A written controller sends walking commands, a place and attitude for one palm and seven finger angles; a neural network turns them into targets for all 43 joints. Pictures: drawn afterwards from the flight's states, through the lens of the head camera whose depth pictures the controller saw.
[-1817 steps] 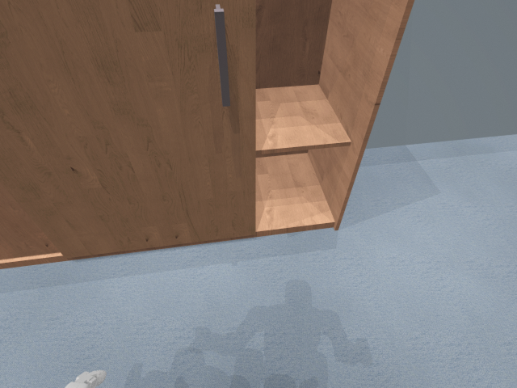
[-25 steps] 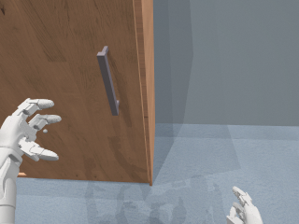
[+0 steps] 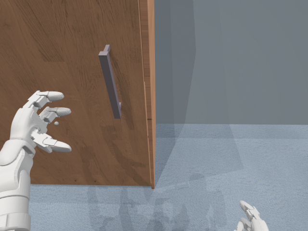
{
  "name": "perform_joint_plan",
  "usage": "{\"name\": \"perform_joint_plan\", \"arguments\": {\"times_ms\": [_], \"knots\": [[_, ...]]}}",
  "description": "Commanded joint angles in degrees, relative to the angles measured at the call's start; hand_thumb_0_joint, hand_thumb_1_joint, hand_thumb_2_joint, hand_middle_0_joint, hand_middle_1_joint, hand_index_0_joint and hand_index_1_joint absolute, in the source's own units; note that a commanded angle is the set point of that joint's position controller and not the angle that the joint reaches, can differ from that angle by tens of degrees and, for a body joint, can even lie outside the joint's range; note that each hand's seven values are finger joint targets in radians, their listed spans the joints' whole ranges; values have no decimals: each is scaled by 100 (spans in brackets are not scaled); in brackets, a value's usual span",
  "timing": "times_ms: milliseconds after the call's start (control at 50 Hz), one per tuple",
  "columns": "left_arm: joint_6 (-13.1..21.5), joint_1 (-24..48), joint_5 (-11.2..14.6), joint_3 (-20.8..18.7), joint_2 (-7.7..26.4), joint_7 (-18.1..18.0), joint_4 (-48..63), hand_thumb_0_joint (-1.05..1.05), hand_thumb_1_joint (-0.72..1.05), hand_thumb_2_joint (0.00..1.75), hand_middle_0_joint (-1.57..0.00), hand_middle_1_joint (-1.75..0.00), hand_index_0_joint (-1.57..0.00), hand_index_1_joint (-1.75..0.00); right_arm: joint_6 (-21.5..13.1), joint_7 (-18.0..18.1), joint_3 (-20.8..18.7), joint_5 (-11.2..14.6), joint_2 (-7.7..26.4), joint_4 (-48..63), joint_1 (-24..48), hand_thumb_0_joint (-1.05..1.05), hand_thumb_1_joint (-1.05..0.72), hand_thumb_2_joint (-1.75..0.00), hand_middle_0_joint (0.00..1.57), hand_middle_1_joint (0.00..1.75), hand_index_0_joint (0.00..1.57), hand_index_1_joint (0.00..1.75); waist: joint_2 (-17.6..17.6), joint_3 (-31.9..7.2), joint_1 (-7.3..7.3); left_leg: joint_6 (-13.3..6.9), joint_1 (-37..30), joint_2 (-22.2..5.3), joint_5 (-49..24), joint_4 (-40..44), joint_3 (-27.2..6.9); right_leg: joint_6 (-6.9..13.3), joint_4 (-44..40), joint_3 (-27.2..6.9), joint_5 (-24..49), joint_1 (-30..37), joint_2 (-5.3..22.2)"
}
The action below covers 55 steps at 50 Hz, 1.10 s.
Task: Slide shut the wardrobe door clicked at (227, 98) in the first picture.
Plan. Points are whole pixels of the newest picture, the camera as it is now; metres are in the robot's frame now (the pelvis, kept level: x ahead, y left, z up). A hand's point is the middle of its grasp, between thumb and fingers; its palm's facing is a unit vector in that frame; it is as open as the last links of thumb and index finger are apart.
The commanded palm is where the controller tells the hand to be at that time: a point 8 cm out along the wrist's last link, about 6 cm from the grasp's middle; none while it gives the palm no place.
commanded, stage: move the hooked fingers beside the handle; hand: left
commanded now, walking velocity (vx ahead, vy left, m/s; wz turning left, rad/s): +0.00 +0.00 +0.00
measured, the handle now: (113, 85) +0.50 +0.16 +0.13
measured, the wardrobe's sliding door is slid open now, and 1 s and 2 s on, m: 0.00 0.00 0.00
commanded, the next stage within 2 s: none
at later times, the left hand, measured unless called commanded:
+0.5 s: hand (74, 105) +0.39 +0.24 +0.14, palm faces +0.06 -1.00 -0.02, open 14.0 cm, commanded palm +0.36 +0.29 +0.14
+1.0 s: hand (82, 93) +0.44 +0.23 +0.14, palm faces +0.05 -1.00 +0.01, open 14.0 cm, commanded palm +0.40 +0.28 +0.14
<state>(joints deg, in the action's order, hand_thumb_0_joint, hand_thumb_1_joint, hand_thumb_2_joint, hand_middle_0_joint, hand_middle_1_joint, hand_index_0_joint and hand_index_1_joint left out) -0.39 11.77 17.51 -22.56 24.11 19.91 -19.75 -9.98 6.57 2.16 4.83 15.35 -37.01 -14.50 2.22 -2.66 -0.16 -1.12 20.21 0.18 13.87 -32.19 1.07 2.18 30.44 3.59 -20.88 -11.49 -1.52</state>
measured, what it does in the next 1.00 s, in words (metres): stands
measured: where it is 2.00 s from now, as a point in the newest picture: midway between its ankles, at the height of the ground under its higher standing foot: outside the picture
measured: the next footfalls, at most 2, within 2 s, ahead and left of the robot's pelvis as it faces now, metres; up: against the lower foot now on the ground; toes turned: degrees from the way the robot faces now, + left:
none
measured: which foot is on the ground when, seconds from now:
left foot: down 0.00-1.00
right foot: down 0.00-1.00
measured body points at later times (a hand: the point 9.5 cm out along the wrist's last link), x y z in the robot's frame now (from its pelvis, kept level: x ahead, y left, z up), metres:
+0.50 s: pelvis +0.00 +0.01 +0.00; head +0.01 +0.00 +0.45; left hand +0.38 +0.29 +0.14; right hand +0.10 -0.25 -0.10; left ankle +0.03 +0.11 -0.73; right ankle -0.05 -0.09 -0.73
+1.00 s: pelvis +0.00 +0.01 +0.00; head +0.03 +0.01 +0.45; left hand +0.43 +0.28 +0.14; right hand +0.06 -0.27 -0.12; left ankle +0.03 +0.11 -0.73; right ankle -0.05 -0.09 -0.73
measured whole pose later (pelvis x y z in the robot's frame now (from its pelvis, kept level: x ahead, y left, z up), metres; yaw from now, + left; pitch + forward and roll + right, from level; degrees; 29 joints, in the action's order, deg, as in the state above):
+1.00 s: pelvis +0.00 +0.01 +0.00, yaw -2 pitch +6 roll -1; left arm 7.9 37.5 12.2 -20.9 27.2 15.6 -50.2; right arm -1.9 4.7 0.8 4.1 16.3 -39.1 -19.6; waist 1.4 -3.5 -4.5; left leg -1.6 26.2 -0.6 14.6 -34.5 2.3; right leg 1.8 32.4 2.3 -20.8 -17.8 -2.0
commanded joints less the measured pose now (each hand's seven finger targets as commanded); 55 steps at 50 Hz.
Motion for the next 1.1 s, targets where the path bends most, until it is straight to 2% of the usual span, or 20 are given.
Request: {"name": "perform_joint_plan", "arguments": {"times_ms": [0,60,140,180,280,340,420,500,520,600,640,700,720,740,780,820,840,920,940,1080], "knots": [[408,2392,21,-248,1494,-64,1206,0,-50,30,-30,-120,-30,-120,-270,63,-259,-33,730,768,437,0,-90,-90,20,30,20,30,329,-1254,-113,-158,-1610,-34,-1292,197,-306,-153,-477,-192,1885,-742,56],[347,2560,-30,-78,1340,-146,919,0,-50,30,-30,-120,-30,-120,-214,52,-246,-33,731,743,398,0,-90,-90,20,30,20,30,251,-1150,-134,-147,-1578,-57,-1154,239,-369,-131,-518,-160,1675,-845,46],[307,2734,-127,-186,1531,-305,496,0,-50,30,-30,-120,-30,-120,-98,53,-247,-47,772,703,321,0,-90,-90,20,30,20,30,-41,-1182,-91,-139,-1411,-80,-1057,287,-393,-119,-528,-154,1546,-738,53],[330,3073,-162,0,1355,-373,476,0,-50,30,-30,-120,-30,-120,-72,43,-245,-41,755,726,334,0,-90,-90,20,30,20,30,72,-1232,-155,-130,-1517,-85,-1040,298,-412,-121,-507,-159,1512,-847,49],[475,3272,-252,-125,1530,-497,263,0,-50,30,-30,-120,-30,-120,23,-1,-268,-67,781,697,209,0,-90,-90,20,30,20,30,92,-1456,-123,-129,-1515,-83,-1223,251,-368,-117,-461,-201,1698,-705,47],[556,3555,-313,82,1362,-524,83,0,-50,30,-30,-120,-30,-120,71,-14,-277,-67,773,641,153,0,-90,-90,20,30,20,30,185,-1329,-184,-123,-1547,-114,-1204,242,-397,-91,-467,-185,1575,-839,34],[584,3510,-325,-195,1651,-542,-210,0,-50,30,-30,-120,-30,-120,152,-35,-311,-79,829,627,37,0,-90,-90,20,30,20,30,185,-1503,-132,-115,-1508,-102,-1367,220,-375,-90,-414,-208,1783,-736,32],[631,3841,-323,-32,1531,-512,-562,0,-50,30,-30,-120,-30,-120,229,-44,-324,-71,852,573,-67,0,-90,-90,20,30,20,30,-37,-1366,-246,-149,-1370,-97,-1288,178,-320,-123,-433,-233,1820,-814,21],[671,3968,-339,-129,1680,-516,-609,0,-50,30,-30,-120,-30,-120,253,-36,-341,-66,872,546,-106,0,-90,-90,20,30,20,30,-3,-1396,-246,-147,-1364,-101,-1310,158,-315,-117,-419,-240,1839,-826,20],[857,4179,-369,-117,1713,-493,-706,0,-50,30,-30,-120,-30,-120,308,-54,-369,-81,875,509,-197,0,-90,-90,20,30,20,30,118,-1598,-281,-164,-1439,-89,-1428,75,-276,-126,-381,-293,1989,-809,17],[926,4466,-380,-39,1704,-465,-1026,0,-50,30,-30,-120,-30,-120,352,-53,-367,-80,896,411,-282,0,-90,-90,20,30,20,30,-27,-1415,-381,-183,-1255,-97,-1233,39,-244,-139,-399,-297,1871,-907,22],[997,4698,-423,-196,1980,-433,-1300,0,-50,30,-30,-120,-30,-120,399,-59,-377,-80,930,395,-353,0,-90,-90,20,30,20,30,209,-1513,-352,-173,-1228,-80,-1223,17,-247,-130,-353,-334,1874,-940,30],[1027,4777,-433,-50,1824,-408,-1288,0,-50,30,-30,-120,-30,-120,404,-70,-367,-84,915,411,-364,0,-90,-90,20,30,20,30,318,-1590,-380,-170,-1297,-67,-1305,0,-257,-123,-334,-328,1915,-955,28],[1054,4686,-442,-172,1931,-425,-1407,0,-50,30,-30,-120,-30,-120,429,-82,-392,-99,938,382,-429,0,-90,-90,20,30,20,30,114,-1674,-354,-192,-1250,-82,-1375,-52,-240,-129,-320,-338,2022,-878,28],[1102,4788,-451,-173,1998,-390,-1523,0,-50,30,-30,-120,-30,-120,468,-93,-392,-90,945,393,-474,0,-90,-90,20,30,20,30,124,-1753,-369,-187,-1193,-73,-1401,-70,-229,-142,-270,-346,2126,-844,24],[1185,5030,-461,-33,1852,-370,-1479,0,-50,30,-30,-120,-30,-120,484,-107,-401,-94,930,392,-491,0,-90,-90,20,30,20,30,328,-1842,-409,-169,-1357,-80,-1555,-103,-263,-122,-233,-320,2161,-940,9],[1224,5058,-463,-51,1859,-389,-1502,0,-50,30,-30,-120,-30,-120,501,-119,-419,-107,943,373,-538,0,-90,-90,20,30,20,30,168,-1890,-419,-189,-1369,-98,-1639,-142,-271,-121,-225,-315,2216,-923,2],[1179,4894,-452,-95,1840,-415,-1856,0,-50,30,-30,-120,-30,-120,571,-146,-427,-92,958,373,-587,0,-90,-90,20,30,20,30,196,-1782,-379,-173,-1243,-88,-1562,-128,-247,-128,-217,-310,2186,-988,-5],[1159,4749,-465,-118,1860,-434,-1983,0,-50,30,-30,-120,-30,-120,604,-154,-425,-103,975,376,-628,0,-90,-90,20,30,20,30,-79,-1711,-365,-194,-1086,-95,-1548,-128,-254,-127,-207,-299,2204,-902,-4],[1173,4496,-503,-297,2002,-520,-1571,0,-50,30,-30,-120,-30,-120,713,-195,-455,-102,951,583,-583,0,-90,-90,20,30,20,30,-2,-1889,-268,-206,-1041,-84,-1667,-130,-167,-158,-146,-344,2473,-712,-12]]}}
